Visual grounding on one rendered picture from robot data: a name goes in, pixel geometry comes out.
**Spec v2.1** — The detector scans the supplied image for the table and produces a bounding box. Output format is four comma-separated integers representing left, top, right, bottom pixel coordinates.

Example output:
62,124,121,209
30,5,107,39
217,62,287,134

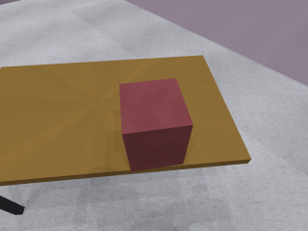
0,55,251,216

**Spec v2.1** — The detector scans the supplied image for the carton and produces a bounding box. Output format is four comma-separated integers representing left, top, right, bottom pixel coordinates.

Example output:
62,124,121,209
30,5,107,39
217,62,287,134
119,78,193,172

